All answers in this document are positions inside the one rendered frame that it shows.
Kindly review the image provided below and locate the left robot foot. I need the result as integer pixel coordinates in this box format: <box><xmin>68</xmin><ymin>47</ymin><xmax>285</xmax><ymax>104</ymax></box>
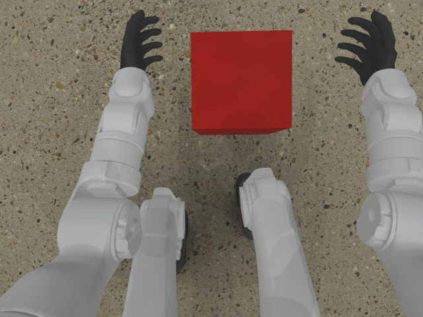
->
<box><xmin>176</xmin><ymin>210</ymin><xmax>188</xmax><ymax>272</ymax></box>

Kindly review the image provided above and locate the robot right forearm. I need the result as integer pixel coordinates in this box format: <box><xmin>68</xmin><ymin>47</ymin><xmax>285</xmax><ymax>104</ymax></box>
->
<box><xmin>360</xmin><ymin>69</ymin><xmax>423</xmax><ymax>195</ymax></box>

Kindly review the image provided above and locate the robot left forearm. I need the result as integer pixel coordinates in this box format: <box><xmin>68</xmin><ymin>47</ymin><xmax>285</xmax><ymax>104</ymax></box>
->
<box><xmin>58</xmin><ymin>67</ymin><xmax>155</xmax><ymax>248</ymax></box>

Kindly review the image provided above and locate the left robot hand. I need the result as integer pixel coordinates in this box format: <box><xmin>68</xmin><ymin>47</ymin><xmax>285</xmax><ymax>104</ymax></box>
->
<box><xmin>120</xmin><ymin>10</ymin><xmax>163</xmax><ymax>71</ymax></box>

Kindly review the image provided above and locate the robot right upper arm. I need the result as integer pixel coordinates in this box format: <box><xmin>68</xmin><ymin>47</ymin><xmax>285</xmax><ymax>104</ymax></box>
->
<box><xmin>356</xmin><ymin>190</ymin><xmax>423</xmax><ymax>317</ymax></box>

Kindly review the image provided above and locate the robot left upper arm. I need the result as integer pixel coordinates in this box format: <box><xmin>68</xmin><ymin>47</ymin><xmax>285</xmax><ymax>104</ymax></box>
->
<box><xmin>0</xmin><ymin>196</ymin><xmax>142</xmax><ymax>317</ymax></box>

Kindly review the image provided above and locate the right robot hand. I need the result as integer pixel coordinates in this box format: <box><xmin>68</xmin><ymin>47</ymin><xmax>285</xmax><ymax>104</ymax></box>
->
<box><xmin>334</xmin><ymin>11</ymin><xmax>397</xmax><ymax>86</ymax></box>

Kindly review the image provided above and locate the right robot shin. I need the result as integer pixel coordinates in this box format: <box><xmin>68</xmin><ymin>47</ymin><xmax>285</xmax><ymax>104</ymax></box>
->
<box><xmin>245</xmin><ymin>168</ymin><xmax>292</xmax><ymax>230</ymax></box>

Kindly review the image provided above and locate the carton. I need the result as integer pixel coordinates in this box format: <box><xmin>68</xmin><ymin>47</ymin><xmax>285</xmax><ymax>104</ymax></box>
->
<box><xmin>190</xmin><ymin>30</ymin><xmax>292</xmax><ymax>135</ymax></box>

